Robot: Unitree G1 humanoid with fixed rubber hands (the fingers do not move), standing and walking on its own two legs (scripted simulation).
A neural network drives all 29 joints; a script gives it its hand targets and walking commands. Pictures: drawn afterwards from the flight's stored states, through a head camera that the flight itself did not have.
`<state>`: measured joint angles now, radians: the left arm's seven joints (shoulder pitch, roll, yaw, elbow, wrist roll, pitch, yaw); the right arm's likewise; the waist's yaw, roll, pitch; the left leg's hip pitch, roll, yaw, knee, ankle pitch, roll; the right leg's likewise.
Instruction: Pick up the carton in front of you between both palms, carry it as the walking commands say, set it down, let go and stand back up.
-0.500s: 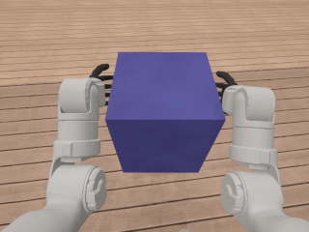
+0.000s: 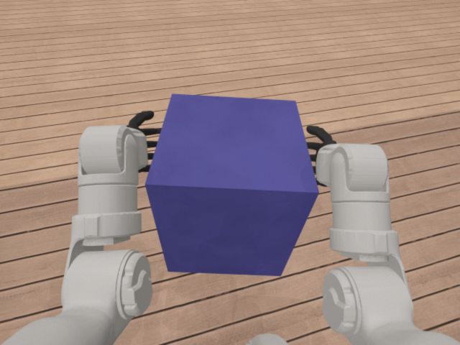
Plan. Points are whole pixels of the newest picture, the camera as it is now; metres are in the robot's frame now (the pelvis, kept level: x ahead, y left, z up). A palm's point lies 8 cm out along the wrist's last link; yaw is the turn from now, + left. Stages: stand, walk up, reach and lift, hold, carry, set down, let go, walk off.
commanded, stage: carry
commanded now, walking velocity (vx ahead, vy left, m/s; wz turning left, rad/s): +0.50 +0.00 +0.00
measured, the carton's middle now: (229, 189) +0.37 -0.02 +0.07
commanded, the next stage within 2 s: none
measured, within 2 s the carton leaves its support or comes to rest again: neither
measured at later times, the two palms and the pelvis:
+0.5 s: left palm (133, 25) +0.68 +0.15 +0.22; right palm (274, 18) +0.72 -0.15 +0.22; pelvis +0.32 -0.04 +0.05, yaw +1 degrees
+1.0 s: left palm out of the picture +1.05 +0.11 +0.28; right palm out of the picture +1.03 -0.19 +0.28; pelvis +0.66 -0.02 +0.09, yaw +0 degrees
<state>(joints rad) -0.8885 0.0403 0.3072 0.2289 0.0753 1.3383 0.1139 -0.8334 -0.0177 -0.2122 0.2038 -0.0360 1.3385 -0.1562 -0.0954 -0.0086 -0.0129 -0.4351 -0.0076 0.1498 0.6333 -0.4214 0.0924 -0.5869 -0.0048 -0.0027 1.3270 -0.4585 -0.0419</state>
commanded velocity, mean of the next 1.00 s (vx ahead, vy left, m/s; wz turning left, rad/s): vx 0.50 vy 0.00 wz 0.00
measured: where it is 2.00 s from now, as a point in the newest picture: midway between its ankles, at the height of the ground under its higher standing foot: (209, 128)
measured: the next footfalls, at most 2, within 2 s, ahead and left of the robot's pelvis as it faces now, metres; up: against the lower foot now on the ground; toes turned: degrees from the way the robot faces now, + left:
right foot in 0.22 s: +0.34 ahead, -0.12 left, +0.03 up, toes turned -7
left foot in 0.62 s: +0.59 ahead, +0.08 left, +0.08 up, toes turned +8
